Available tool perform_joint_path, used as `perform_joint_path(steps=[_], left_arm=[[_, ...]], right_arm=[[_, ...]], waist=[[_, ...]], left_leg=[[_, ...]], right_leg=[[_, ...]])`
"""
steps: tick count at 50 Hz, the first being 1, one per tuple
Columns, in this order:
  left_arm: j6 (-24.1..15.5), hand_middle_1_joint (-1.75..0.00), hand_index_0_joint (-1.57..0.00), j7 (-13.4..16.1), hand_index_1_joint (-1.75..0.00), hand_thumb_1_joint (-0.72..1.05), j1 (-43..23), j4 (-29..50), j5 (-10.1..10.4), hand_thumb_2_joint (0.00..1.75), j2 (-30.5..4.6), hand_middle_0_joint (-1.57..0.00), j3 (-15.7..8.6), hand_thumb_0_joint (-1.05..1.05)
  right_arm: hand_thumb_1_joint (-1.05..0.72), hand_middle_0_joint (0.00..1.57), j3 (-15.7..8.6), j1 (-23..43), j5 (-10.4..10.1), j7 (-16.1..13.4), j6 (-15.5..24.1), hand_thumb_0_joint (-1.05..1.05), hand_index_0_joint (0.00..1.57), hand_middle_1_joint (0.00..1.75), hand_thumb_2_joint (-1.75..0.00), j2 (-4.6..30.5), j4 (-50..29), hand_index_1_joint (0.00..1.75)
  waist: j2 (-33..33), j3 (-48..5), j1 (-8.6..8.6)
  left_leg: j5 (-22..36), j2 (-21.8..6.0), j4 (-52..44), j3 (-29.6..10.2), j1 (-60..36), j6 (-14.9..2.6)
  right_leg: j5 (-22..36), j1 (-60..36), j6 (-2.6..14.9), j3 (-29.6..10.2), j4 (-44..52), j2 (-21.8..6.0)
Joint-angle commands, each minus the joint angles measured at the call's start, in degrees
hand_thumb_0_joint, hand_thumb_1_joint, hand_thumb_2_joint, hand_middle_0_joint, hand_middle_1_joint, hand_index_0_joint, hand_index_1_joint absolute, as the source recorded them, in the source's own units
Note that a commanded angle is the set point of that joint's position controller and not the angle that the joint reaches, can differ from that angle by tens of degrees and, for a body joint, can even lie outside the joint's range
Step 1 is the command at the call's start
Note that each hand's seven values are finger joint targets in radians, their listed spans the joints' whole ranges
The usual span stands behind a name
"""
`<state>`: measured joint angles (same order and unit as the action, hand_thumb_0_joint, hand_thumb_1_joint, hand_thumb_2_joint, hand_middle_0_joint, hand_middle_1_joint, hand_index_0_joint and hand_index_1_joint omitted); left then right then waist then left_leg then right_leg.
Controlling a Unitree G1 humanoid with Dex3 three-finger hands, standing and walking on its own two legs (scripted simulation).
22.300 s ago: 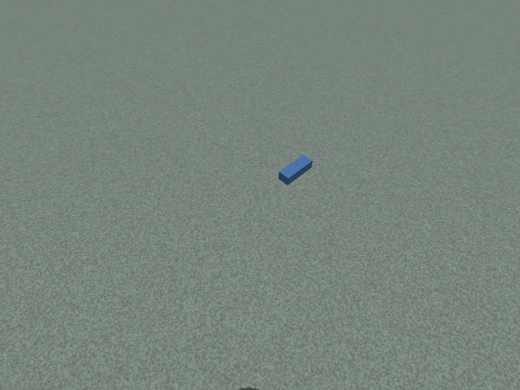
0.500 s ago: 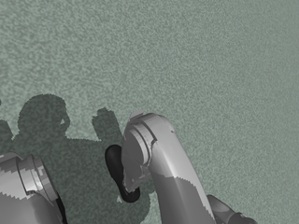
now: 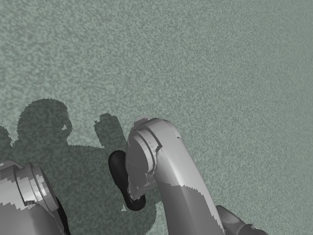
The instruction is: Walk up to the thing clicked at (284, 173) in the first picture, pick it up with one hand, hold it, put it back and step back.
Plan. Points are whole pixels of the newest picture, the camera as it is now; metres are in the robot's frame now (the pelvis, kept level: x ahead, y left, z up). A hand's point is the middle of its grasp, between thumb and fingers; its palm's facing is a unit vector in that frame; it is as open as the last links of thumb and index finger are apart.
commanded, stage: close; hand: left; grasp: from above
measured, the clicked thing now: out of the picture +0.45 +0.31 -0.28
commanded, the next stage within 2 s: settle in 0.34 s
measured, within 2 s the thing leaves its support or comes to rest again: leaves its support in 0.78 s
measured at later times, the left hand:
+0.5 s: hand out of the picture +0.44 +0.30 -0.26, palm faces -0.43 -0.16 -0.89, open 9.9 cm
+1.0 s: hand out of the picture +0.43 +0.32 -0.21, palm faces -0.40 -0.14 -0.91, open 9.8 cm
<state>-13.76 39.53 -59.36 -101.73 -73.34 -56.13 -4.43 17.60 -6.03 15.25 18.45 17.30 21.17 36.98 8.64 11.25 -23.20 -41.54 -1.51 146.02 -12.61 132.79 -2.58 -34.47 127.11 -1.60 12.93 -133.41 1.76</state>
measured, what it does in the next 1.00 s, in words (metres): stands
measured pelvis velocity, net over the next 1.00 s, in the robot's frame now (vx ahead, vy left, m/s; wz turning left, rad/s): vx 0.01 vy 0.00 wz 0.04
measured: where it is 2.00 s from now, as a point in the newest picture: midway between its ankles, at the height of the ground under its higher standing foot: (98, 213)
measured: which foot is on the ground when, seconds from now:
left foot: down 0.00-1.00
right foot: down 0.00-1.00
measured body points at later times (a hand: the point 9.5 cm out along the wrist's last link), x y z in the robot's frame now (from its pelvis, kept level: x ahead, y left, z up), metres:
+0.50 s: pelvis +0.00 +0.00 +0.00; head +0.28 +0.14 +0.33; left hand +0.46 +0.31 -0.21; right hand +0.06 -0.25 -0.04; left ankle +0.07 +0.11 -0.27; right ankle +0.13 -0.11 -0.27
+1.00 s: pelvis +0.01 +0.00 +0.01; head +0.25 +0.12 +0.36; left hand +0.45 +0.33 -0.16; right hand +0.07 -0.26 -0.06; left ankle +0.07 +0.11 -0.27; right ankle +0.13 -0.11 -0.27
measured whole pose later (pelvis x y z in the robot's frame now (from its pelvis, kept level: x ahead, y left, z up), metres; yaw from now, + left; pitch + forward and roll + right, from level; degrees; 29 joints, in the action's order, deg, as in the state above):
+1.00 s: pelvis +0.01 +0.00 +0.01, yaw +2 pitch +31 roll -13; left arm -11.2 30.0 -51.3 -83.8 -71.3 -46.7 -5.5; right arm 8.9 -10.5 11.2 18.2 13.0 19.2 41.3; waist 3.2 1.9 -17.9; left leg -42.1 -0.7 143.8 -9.7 134.3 -2.1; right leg -36.6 129.7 -0.7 10.5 -133.8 0.5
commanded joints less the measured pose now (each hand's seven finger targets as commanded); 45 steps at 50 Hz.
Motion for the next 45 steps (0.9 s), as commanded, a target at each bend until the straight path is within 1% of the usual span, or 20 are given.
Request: perform_joint_path(steps=[1, 6, 9, 12, 15, 18, 21, 24, 29, 30, 32, 34, 35, 36, 38, 39, 41, 43, 44, 45], left_arm=[[0.4, -0.83, -0.66, 2.14, -0.81, 0.28, -12.3, 5.15, -0.03, 0.76, -11.25, -0.64, -0.46, 0.0], [0.58, -0.82, -0.69, 1.86, -0.8, 0.32, -13.19, 6.04, -0.1, 0.77, -10.85, -0.67, -0.2, 0.0], [0.69, -0.81, -0.72, 1.76, -0.79, 0.35, -12.33, 4.87, 0.05, 0.76, -10.75, -0.7, 0.41, 0.0], [0.7, -0.79, -0.74, 1.92, -0.77, 0.38, -12.4, 5.3, -0.03, 0.74, -12.19, -0.72, -0.58, 0.0], [0.73, -0.79, -0.75, 1.67, -0.77, 0.4, -12.91, 5.9, 0.29, 0.74, -10.53, -0.73, -0.35, 0.0], [0.69, -0.79, -0.79, 1.9, -0.77, 0.45, -13.35, 6.12, 0.14, 0.76, -12.99, -0.77, -1.89, 0.0], [0.93, -0.78, -0.81, 1.42, -0.77, 0.48, -12.0, 4.63, 0.34, 0.79, -11.33, -0.8, -0.97, 0.0], [0.91, -0.8, -0.84, 1.35, -0.78, 0.43, -12.56, 5.79, 0.37, 0.77, -12.58, -0.82, -1.35, 0.0], [1.35, -0.79, -0.87, 0.19, -0.78, 0.47, -13.11, 7.19, 0.59, 0.81, -12.25, -0.85, -2.22, 0.0], [1.11, -0.81, -0.87, 0.67, -0.79, 0.48, -13.75, 9.84, 0.58, 0.79, -14.99, -0.85, -4.44, 0.0], [1.33, -0.78, -0.89, 0.21, -0.77, 0.49, -13.56, 11.06, -0.09, 0.79, -15.26, -0.87, -5.31, 0.0], [1.58, -0.78, -0.88, -0.59, -0.77, 0.48, -11.38, 8.75, -0.12, 0.8, -12.62, -0.87, -4.4, 0.0], [1.21, -0.77, -0.88, -0.87, -0.76, 0.49, -13.89, 13.13, -0.16, 0.8, -12.75, -0.87, -5.01, 0.0], [1.21, -0.78, -0.88, -1.09, -0.78, 0.48, -12.81, 12.75, 0.61, 0.82, -13.28, -0.87, -5.52, 0.0], [0.73, -0.78, -0.89, -1.55, -0.77, 0.5, -14.89, 22.81, 0.01, 0.8, -16.21, -0.88, -8.03, 0.0], [0.95, -0.78, -0.9, -2.02, -0.76, 0.52, -11.89, 23.15, 0.47, 0.77, -13.5, -0.88, -7.2, 0.0], [1.57, -0.75, -0.9, -3.38, -0.73, 0.52, -9.51, 18.66, 1.07, 0.73, -8.09, -0.88, -5.01, 0.0], [1.71, -0.77, -0.91, -4.16, -0.76, 0.53, -10.12, 23.13, 2.03, 0.81, -8.92, -0.9, -5.78, 0.0], [1.67, -0.77, -0.92, -4.89, -0.76, 0.54, -11.84, 29.25, 1.81, 0.82, -9.26, -0.91, -6.18, 0.0], [1.73, -0.78, -0.92, -5.74, -0.77, 0.55, -11.85, 31.65, 2.43, 0.82, -5.43, -0.92, -4.04, 0.0]], right_arm=[[-0.9, 0.2, -5.75, -10.81, -0.46, -0.7, -0.03, 0.0, 0.2, 0.3, -0.9, 19.08, 0.2, 0.3], [-0.9, 0.2, -5.99, -10.4, -0.72, -0.51, 0.33, 0.0, 0.2, 0.3, -0.9, 19.71, 0.09, 0.3], [-0.9, 0.2, -5.55, -10.17, -0.55, -0.52, 0.45, 0.0, 0.2, 0.3, -0.9, 19.46, -0.18, 0.3], [-0.9, 0.2, -5.89, -10.04, -0.52, -0.85, 0.18, 0.0, 0.2, 0.3, -0.9, 19.5, 0.01, 0.3], [-0.9, 0.2, -5.77, -11.15, -0.48, -0.41, 0.32, 0.0, 0.2, 0.3, -0.9, 19.36, -0.14, 0.3], [-0.9, 0.2, -5.9, -12.19, -0.86, -0.64, 0.16, 0.0, 0.2, 0.3, -0.9, 19.69, -0.1, 0.3], [-0.9, 0.2, -5.71, -11.38, -0.74, -0.66, 0.04, 0.0, 0.2, 0.3, -0.9, 19.22, -0.36, 0.3], [-0.92, 0.2, -6.33, -10.58, -1.06, -1.14, -0.03, 0.0, 0.2, 0.3, -0.91, 19.52, -0.26, 0.3], [-0.92, 0.2, -6.36, -12.04, -1.16, -0.88, -0.35, 0.0, 0.2, 0.3, -0.91, 18.97, -0.49, 0.3], [-0.91, 0.2, -6.95, -12.73, -1.27, -1.07, -0.7, 0.0, 0.2, 0.3, -0.91, 19.42, 0.11, 0.3], [-0.92, 0.2, -7.84, -13.07, -1.55, -0.94, -0.98, 0.0, 0.2, 0.3, -0.91, 19.11, 0.19, 0.3], [-0.92, 0.2, -7.52, -12.59, -1.36, -0.65, -1.25, 0.0, 0.2, 0.3, -0.91, 18.1, 0.27, 0.3], [-0.91, 0.2, -8.13, -13.55, -1.46, -0.57, -1.13, 0.0, 0.2, 0.3, -0.91, 18.22, 0.42, 0.3], [-0.91, 0.2, -8.78, -12.46, -1.71, -0.96, -1.27, 0.0, 0.2, 0.3, -0.91, 18.23, 1.22, 0.3], [-0.91, 0.2, -10.12, -14.11, -1.88, -0.84, -1.48, 0.0, 0.2, 0.3, -0.91, 18.19, 1.26, 0.3], [-0.91, 0.2, -11.05, -14.13, -2.27, -0.78, -1.82, 0.0, 0.2, 0.3, -0.91, 18.18, 1.66, 0.3], [-0.91, 0.2, -11.42, -14.25, -2.47, -0.13, -1.85, 0.0, 0.2, 0.3, -0.91, 16.61, 2.73, 0.3], [-0.91, 0.2, -13.18, -14.94, -3.29, -0.79, -2.65, 0.0, 0.2, 0.3, -0.91, 17.06, 2.99, 0.3], [-0.91, 0.2, -14.21, -15.94, -3.5, -0.89, -2.91, 0.0, 0.2, 0.3, -0.91, 16.8, 3.43, 0.3], [-0.91, 0.2, -14.76, -14.94, -4.1, -0.81, -3.09, 0.0, 0.2, 0.3, -0.91, 16.22, 3.3, 0.3]], waist=[[-28.87, -34.45, -3.29], [-30.56, -34.1, -3.5], [-29.38, -32.76, -3.77], [-29.5, -33.32, -3.01], [-28.9, -33.56, -3.7], [-29.34, -35.32, -3.39], [-28.38, -33.68, -3.56], [-29.65, -33.62, -2.77], [-29.8, -35.51, -3.15], [-32.59, -39.0, -1.6], [-35.71, -40.57, -0.65], [-32.72, -38.24, -1.66], [-34.84, -39.2, -1.78], [-35.21, -39.48, -0.66], [-39.93, -46.91, 1.43], [-41.82, -48.72, 2.06], [-37.21, -43.78, 0.26], [-37.13, -45.34, 1.93], [-39.57, -49.92, 3.12], [-41.29, -51.66, 4.03]], left_leg=[[9.56, -0.97, -16.8, 2.16, -24.54, 2.17], [12.02, -1.31, -17.36, 0.82, -27.13, 2.89], [9.95, -0.99, -16.77, 1.97, -24.88, 2.45], [8.31, -1.02, -17.57, 2.16, -24.45, 2.42], [10.59, -0.95, -16.84, 1.98, -24.4, 2.21], [12.08, -0.94, -16.93, 2.01, -25.66, 2.23], [10.37, -0.99, -17.13, 1.83, -24.95, 2.33], [8.27, -0.94, -17.84, 2.16, -24.21, 2.3], [11.53, -0.91, -16.91, 2.39, -26.05, 2.26], [12.74, -0.79, -17.71, 2.5, -27.24, 2.48], [13.8, -0.85, -18.02, 2.32, -29.45, 2.97], [13.44, -0.71, -17.07, 2.89, -27.14, 2.66], [14.58, -0.57, -16.98, 2.89, -28.54, 2.8], [13.09, -0.55, -17.45, 3.39, -28.59, 2.9], [17.05, -0.41, -17.29, 3.65, -33.36, 3.27], [18.69, -0.37, -17.67, 3.66, -35.19, 3.74], [17.38, -0.24, -16.28, 4.66, -30.49, 3.06], [14.39, 0.11, -18.27, 5.34, -29.31, 2.55], [16.2, 0.17, -18.36, 5.57, -32.94, 2.82], [16.25, 0.13, -18.93, 5.38, -34.63, 3.21]], right_leg=[[10.25, -21.08, 2.59, 2.74, 10.52, 3.16], [11.68, -18.69, 2.57, 3.42, 9.11, 2.78], [10.74, -20.33, 2.51, 2.93, 10.11, 2.99], [9.07, -20.57, 2.72, 2.58, 10.84, 3.1], [10.96, -20.19, 2.44, 2.97, 10.38, 2.88], [12.16, -21.31, 2.51, 2.8, 10.4, 2.94], [10.68, -20.62, 2.56, 2.85, 10.21, 2.98], [8.74, -19.69, 2.76, 2.56, 10.88, 2.95], [11.75, -20.78, 2.52, 2.31, 10.18, 2.77], [12.15, -22.05, 2.88, 2.43, 10.4, 3.0], [12.62, -20.41, 3.23, 2.44, 8.85, 2.44], [12.83, -20.34, 3.02, 2.42, 9.01, 2.81], [13.2, -18.93, 3.11, 2.71, 8.84, 2.59], [12.29, -19.69, 3.26, 2.19, 9.23, 2.53], [14.65, -20.31, 3.55, 1.91, 8.59, 2.22], [15.3, -20.1, 3.95, 1.8, 8.07, 2.11], [15.0, -18.14, 3.52, 1.88, 8.45, 2.4], [12.66, -18.87, 3.82, 0.92, 10.36, 2.42], [13.67, -18.99, 3.87, 0.53, 10.25, 2.0], [13.01, -17.28, 4.33, 0.56, 9.8, 1.67]])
